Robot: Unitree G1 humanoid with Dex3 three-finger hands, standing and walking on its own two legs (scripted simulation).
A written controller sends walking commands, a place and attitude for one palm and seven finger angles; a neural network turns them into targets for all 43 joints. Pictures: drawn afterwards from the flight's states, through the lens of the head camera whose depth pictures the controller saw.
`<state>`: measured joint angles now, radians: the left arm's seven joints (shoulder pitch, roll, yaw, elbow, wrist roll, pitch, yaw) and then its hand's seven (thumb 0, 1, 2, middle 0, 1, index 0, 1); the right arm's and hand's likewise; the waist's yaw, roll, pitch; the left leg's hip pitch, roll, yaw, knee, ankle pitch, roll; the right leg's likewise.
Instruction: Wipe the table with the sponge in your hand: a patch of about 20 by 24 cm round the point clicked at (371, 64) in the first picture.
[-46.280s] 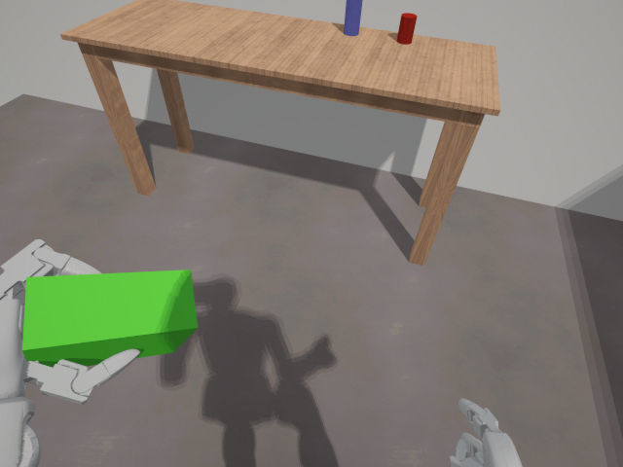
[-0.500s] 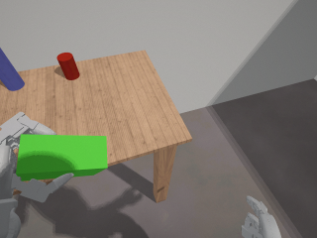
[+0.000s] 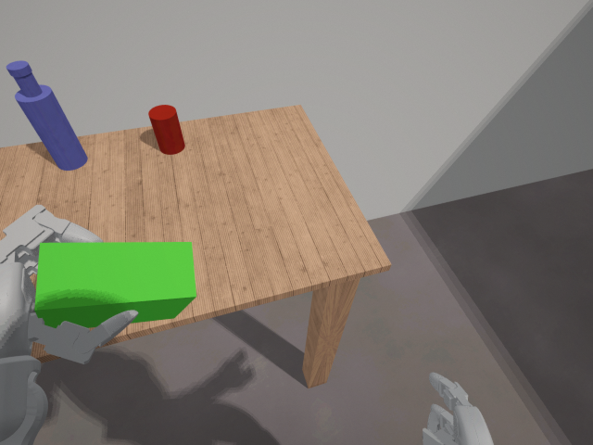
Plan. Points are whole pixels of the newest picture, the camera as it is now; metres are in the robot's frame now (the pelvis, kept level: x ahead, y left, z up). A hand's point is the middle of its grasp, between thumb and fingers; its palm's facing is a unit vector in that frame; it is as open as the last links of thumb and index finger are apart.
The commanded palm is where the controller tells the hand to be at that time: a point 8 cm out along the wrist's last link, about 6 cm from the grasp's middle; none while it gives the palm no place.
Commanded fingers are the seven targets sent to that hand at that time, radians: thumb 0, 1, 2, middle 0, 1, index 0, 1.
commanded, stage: come to a stop and stand still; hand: left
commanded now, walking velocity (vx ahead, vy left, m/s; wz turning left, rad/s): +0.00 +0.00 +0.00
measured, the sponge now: (141, 285) +0.25 +0.20 +0.13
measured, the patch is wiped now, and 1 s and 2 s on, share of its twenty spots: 0.00 0.00 0.00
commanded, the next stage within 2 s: look again from close up in 0.26 s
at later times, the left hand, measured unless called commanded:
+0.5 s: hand (27, 245) +0.25 +0.29 +0.19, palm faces +0.51 -0.77 -0.38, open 10.1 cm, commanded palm +0.16 +0.28 +0.17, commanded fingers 0.00 0.10 1.30 -1.20 -1.60 -1.20 -1.60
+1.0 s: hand (30, 231) +0.24 +0.27 +0.22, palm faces +0.50 -0.78 -0.39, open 10.1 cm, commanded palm +0.16 +0.27 +0.17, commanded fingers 0.00 0.10 1.30 -1.20 -1.60 -1.20 -1.60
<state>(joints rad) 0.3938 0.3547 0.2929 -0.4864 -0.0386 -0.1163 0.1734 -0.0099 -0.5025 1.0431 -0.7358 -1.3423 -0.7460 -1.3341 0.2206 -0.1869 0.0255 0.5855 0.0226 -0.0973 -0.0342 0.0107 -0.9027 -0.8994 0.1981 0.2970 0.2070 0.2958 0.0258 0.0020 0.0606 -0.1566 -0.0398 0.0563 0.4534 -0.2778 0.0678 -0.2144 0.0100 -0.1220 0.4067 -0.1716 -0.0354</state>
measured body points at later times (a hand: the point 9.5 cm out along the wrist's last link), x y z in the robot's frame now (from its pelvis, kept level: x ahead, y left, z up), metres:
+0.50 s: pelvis -0.01 +0.00 +0.00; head +0.03 +0.02 +0.44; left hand +0.22 +0.33 +0.21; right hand +0.17 -0.22 -0.08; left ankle -0.02 +0.07 -0.74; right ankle +0.03 -0.10 -0.74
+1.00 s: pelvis -0.01 -0.01 -0.01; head +0.02 +0.00 +0.44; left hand +0.21 +0.31 +0.24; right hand +0.16 -0.23 -0.09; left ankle -0.02 +0.07 -0.74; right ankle +0.03 -0.10 -0.74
